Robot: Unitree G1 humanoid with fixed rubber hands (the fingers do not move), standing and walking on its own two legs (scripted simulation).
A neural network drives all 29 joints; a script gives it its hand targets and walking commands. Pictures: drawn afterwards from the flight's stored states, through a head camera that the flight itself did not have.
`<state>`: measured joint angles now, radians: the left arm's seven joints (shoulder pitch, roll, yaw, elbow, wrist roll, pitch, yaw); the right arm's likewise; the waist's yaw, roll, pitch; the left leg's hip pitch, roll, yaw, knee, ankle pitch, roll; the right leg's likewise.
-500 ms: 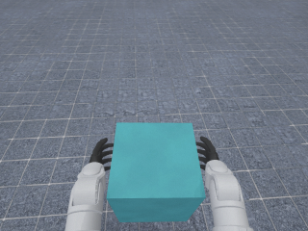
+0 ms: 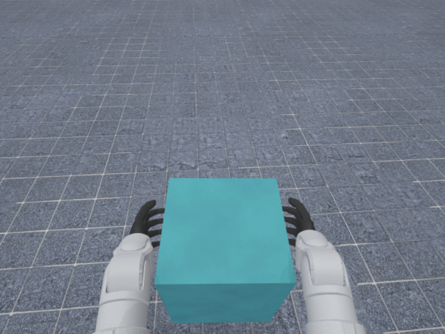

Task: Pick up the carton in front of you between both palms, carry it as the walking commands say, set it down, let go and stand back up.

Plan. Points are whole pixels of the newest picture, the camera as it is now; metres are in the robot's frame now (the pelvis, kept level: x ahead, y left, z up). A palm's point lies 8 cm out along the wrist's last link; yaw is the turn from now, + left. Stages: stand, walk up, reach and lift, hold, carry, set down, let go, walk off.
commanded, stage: carry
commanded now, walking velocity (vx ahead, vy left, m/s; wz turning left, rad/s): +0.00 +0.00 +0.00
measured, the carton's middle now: (222, 254) +0.30 +0.00 -0.04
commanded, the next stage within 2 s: hold in 0.86 s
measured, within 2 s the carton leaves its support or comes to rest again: neither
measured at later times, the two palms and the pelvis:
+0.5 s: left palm (133, 248) +0.27 +0.16 +0.04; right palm (300, 244) +0.27 -0.14 +0.04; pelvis -0.01 +0.01 +0.00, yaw +0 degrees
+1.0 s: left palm (119, 260) +0.25 +0.18 +0.04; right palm (289, 245) +0.27 -0.12 +0.04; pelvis -0.02 +0.01 +0.01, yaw +7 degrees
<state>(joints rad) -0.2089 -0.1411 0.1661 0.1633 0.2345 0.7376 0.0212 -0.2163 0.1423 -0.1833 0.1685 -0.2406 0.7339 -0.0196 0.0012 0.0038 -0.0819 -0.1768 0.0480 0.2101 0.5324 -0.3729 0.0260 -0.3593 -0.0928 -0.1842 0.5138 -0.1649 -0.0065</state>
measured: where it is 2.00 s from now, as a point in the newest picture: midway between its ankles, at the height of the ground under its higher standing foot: outside the picture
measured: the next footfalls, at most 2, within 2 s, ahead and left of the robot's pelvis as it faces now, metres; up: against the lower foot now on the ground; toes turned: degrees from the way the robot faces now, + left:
none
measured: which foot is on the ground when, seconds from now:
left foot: down 0.00-1.00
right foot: down 0.00-1.00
